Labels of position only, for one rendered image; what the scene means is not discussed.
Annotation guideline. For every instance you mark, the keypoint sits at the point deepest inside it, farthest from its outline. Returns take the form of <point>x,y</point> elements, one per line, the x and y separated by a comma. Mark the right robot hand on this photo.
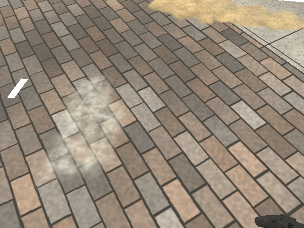
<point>277,221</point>

